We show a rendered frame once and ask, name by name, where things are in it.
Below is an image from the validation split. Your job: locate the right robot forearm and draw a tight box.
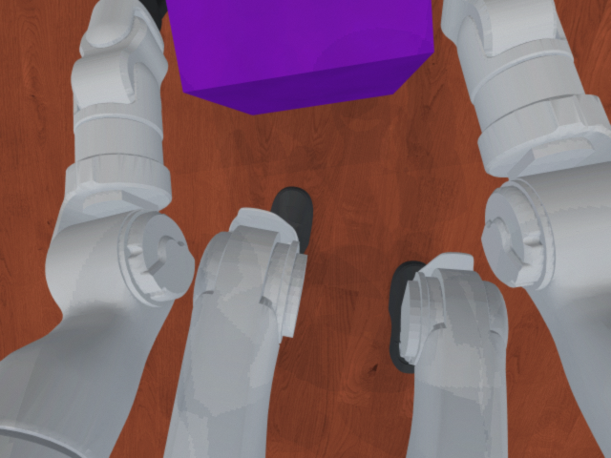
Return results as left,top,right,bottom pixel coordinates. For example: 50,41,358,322
441,0,611,180

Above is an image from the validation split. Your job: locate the left robot hand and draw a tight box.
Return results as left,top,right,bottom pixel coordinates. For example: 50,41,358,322
138,0,168,31

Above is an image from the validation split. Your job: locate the right robot upper arm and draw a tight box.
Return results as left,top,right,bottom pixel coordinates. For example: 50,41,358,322
481,161,611,458

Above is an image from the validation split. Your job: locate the right robot shin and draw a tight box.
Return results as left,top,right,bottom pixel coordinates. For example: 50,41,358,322
399,252,509,364

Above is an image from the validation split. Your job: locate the left robot upper arm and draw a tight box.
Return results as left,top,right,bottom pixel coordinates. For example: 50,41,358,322
0,208,195,458

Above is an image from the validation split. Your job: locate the carton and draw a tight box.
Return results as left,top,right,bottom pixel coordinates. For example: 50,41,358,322
166,0,434,115

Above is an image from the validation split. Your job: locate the left robot forearm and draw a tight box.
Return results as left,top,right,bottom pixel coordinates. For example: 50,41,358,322
45,0,172,287

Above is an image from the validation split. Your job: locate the left robot foot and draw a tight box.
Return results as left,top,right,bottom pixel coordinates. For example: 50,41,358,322
270,186,313,254

